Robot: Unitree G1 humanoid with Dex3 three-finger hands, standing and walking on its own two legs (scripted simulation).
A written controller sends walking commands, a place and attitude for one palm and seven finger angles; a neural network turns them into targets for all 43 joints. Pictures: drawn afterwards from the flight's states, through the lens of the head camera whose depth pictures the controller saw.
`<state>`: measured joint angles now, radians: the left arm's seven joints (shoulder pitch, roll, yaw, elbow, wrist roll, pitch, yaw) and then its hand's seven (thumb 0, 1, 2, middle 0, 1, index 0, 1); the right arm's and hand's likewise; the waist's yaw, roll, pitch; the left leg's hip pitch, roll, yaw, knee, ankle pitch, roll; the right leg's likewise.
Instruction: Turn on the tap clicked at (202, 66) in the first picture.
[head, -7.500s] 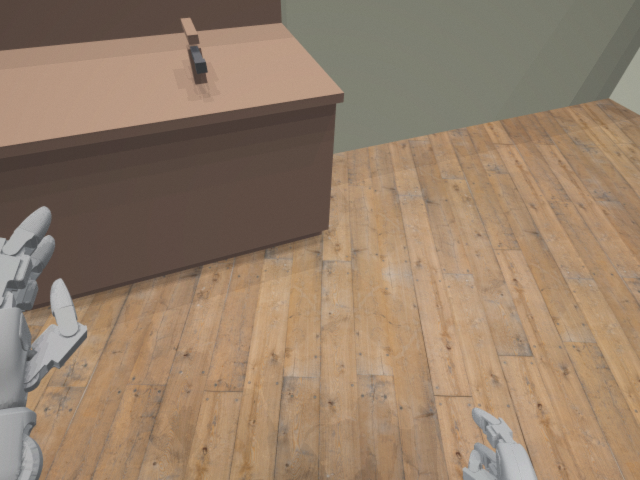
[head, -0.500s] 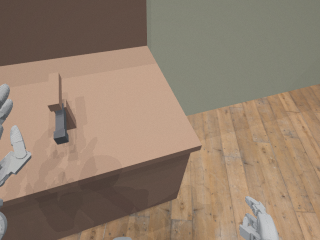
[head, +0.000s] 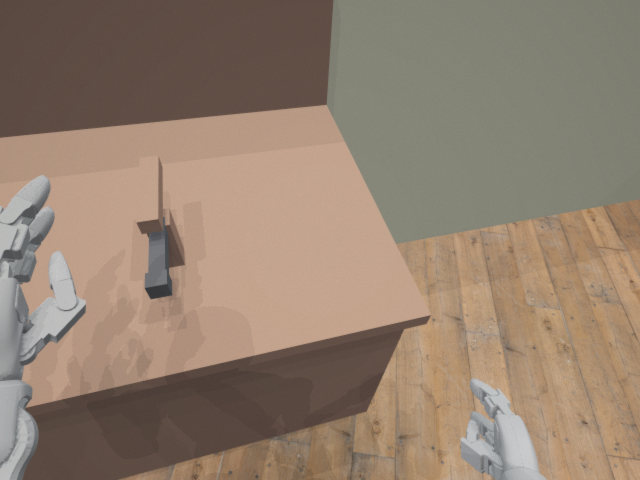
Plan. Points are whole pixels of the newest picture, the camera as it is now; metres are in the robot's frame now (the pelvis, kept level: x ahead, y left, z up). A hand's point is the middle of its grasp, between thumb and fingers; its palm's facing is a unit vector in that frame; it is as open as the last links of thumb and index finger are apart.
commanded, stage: come to a stop and stand still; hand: left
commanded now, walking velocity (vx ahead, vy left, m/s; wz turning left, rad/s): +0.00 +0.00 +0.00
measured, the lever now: (158, 284) +0.34 +0.26 +0.02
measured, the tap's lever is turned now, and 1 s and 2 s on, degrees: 0 0 0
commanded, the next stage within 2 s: look again from close up in 0.72 s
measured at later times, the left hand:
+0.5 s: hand (52, 289) +0.23 +0.28 +0.17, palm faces +0.37 -0.83 -0.42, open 7.5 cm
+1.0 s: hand (53, 295) +0.23 +0.28 +0.16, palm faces +0.37 -0.85 -0.39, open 7.5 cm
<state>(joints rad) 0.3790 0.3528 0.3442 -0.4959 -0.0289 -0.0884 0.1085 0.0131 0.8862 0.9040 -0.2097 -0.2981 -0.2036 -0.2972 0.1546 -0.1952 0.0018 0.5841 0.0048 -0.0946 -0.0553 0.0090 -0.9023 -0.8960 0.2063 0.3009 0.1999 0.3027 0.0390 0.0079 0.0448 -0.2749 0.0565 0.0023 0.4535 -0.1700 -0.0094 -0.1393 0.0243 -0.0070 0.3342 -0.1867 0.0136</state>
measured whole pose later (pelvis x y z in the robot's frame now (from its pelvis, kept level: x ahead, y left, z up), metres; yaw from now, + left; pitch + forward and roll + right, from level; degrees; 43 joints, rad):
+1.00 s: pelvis +0.01 +0.03 +0.00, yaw +0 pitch +0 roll -2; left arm 0.40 0.37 0.37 -0.44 -0.03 -0.23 0.07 0.01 0.89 0.90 -0.21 -0.30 -0.21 -0.30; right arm 0.19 -0.20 0.02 0.56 0.01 -0.12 -0.02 0.01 -0.90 -0.90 0.21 0.30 0.20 0.30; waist 0.03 -0.02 0.04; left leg -0.28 0.00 0.03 0.47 -0.20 0.04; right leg -0.15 -0.03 0.01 0.37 -0.22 0.05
